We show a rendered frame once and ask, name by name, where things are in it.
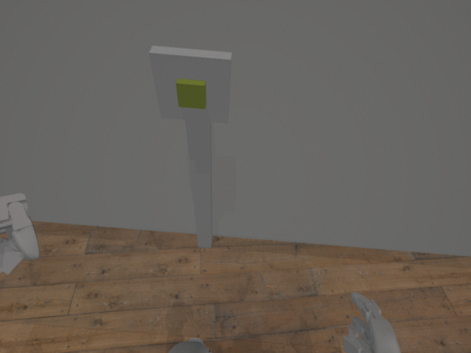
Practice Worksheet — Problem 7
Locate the robot right hand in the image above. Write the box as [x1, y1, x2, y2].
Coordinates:
[344, 291, 401, 353]

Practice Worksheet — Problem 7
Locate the robot left hand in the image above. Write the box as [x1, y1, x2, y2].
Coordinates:
[0, 193, 40, 274]

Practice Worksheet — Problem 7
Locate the panel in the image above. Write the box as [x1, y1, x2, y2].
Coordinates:
[149, 46, 232, 249]

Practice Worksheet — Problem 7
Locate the button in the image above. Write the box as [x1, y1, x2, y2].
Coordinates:
[176, 79, 206, 109]

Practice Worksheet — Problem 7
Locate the robot left shin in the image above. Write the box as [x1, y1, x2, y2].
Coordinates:
[189, 338, 206, 347]

